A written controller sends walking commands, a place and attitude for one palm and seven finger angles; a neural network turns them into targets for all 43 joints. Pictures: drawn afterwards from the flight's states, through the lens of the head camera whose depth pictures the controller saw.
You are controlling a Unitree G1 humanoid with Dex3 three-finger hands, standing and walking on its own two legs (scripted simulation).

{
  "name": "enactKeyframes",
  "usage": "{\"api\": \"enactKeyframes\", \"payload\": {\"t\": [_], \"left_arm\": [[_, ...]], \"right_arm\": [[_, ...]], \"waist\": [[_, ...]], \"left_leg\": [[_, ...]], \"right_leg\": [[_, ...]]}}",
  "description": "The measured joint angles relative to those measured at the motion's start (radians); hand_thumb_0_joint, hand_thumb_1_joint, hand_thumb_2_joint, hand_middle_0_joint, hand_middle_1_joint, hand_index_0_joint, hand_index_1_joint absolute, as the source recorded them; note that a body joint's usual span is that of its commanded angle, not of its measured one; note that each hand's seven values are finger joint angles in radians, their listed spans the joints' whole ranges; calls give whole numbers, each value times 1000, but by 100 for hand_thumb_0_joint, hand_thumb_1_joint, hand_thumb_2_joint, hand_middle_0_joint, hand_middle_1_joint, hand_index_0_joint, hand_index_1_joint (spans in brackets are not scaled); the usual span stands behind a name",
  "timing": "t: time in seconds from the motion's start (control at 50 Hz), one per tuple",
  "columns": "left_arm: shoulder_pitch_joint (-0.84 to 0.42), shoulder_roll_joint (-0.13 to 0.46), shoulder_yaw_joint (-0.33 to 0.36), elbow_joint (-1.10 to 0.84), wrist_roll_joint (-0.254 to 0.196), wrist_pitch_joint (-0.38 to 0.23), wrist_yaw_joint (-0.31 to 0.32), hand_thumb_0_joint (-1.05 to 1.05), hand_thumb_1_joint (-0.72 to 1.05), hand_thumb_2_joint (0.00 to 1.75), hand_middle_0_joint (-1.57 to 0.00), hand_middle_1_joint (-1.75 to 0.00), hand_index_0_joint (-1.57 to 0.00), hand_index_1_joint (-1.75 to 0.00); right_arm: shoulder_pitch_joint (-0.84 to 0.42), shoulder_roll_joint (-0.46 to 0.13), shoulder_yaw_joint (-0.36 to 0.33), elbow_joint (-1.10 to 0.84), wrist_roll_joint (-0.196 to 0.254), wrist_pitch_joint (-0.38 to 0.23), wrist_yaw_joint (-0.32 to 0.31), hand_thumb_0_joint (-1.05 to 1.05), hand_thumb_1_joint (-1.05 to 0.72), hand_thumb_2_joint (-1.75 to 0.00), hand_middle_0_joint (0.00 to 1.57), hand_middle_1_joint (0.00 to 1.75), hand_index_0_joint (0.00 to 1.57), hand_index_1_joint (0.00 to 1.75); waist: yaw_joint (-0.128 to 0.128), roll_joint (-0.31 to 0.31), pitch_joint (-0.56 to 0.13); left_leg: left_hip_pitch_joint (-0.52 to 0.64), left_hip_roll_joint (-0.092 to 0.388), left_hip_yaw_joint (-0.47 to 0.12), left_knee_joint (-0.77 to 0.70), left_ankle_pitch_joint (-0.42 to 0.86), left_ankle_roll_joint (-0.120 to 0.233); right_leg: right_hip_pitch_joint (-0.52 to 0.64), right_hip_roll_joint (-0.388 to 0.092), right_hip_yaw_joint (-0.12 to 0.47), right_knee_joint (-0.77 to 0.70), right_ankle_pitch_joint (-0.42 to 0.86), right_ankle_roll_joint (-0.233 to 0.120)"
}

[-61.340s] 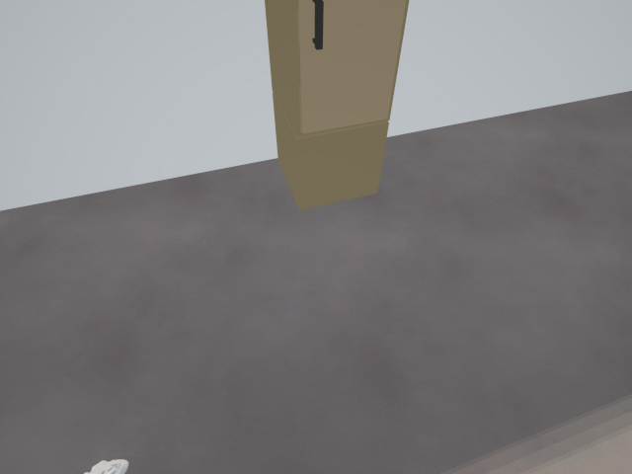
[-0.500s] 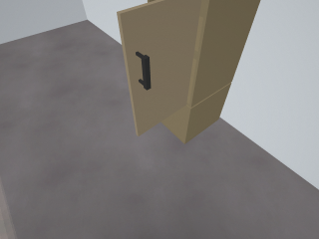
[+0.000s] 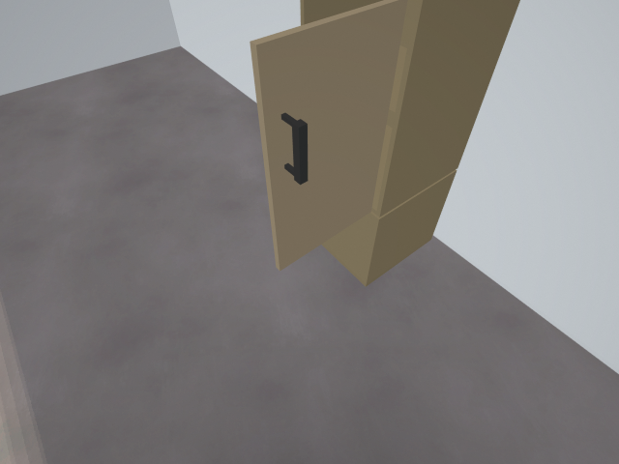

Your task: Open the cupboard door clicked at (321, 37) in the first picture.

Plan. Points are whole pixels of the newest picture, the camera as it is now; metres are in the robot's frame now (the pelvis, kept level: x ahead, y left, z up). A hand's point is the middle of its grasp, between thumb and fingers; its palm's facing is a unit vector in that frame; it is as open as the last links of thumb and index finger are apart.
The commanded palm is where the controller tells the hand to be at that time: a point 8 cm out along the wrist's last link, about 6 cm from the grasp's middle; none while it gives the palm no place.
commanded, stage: let the arm hang, fingers relaxed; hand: left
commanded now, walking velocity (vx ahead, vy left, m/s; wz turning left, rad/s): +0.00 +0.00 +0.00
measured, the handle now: (294, 149) +0.65 +0.07 +0.04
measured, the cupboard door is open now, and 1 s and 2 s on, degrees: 92 92 92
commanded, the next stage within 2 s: look to check the result in 0.32 s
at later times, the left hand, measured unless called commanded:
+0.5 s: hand out of the picture +0.01 +0.20 -0.17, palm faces +0.02 -0.97 -0.23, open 7.4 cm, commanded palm none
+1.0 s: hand out of the picture +0.08 +0.24 -0.16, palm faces -0.01 -0.95 -0.30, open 7.4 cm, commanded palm none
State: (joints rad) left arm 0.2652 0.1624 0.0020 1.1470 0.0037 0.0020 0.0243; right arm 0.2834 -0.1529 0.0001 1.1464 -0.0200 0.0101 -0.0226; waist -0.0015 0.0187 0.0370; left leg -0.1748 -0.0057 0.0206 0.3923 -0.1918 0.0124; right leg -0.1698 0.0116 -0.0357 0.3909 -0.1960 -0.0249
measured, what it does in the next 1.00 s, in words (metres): stands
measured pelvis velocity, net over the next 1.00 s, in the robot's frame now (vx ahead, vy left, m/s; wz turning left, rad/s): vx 0.02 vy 0.01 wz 0.00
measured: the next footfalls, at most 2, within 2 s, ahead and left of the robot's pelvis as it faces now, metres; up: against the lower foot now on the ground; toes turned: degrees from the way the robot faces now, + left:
none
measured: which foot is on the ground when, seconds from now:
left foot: down 0.00-1.00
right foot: down 0.00-1.00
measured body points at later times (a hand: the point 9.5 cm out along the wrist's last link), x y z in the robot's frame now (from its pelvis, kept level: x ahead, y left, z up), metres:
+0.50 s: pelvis +0.00 +0.01 +0.00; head +0.02 +0.01 +0.45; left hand +0.01 +0.25 -0.15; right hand +0.01 -0.22 -0.16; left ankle +0.01 +0.11 -0.74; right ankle +0.01 -0.10 -0.74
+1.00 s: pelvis +0.02 +0.01 +0.00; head +0.03 +0.00 +0.45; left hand +0.08 +0.29 -0.14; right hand +0.08 -0.27 -0.14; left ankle +0.01 +0.11 -0.74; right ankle +0.01 -0.10 -0.74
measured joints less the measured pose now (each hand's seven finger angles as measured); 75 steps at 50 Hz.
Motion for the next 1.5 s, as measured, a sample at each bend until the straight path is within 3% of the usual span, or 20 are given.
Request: {"api": "enactKeyframes", "payload": {"t": [0.3, 0.98, 1.5], "left_arm": [[-16, -5, 3, -10, 4, -8, 0, 1, 92, 90, -20, -30, -20, -30], [-125, 116, 8, -14, 6, -21, -17, 1, 91, 90, -20, -30, -20, -30], [-152, 146, 3, -14, 4, -25, -19, 1, 91, 90, -20, -30, -20, -30]], "right_arm": [[-14, 5, -5, -5, 1, -11, 0, 1, -91, -90, 20, 30, 20, 30], [-147, -133, -13, -14, 2, -17, 16, 1, -90, -90, 20, 30, 20, 30], [-174, -166, -6, -15, 4, -17, 19, 1, -90, -90, 20, 30, 20, 30]], "waist": [[-3, -9, -5], [1, -8, 12], [0, -11, 12]], "left_leg": [[3, -12, 11, -3, -2, 12], [49, -15, 3, -71, 15, 11], [84, -7, 0, -109, 6, 0]], "right_leg": [[-4, -12, 12, 7, -4, 13], [44, -13, 5, -61, 10, 14], [79, -4, 3, -97, 0, 5]]}}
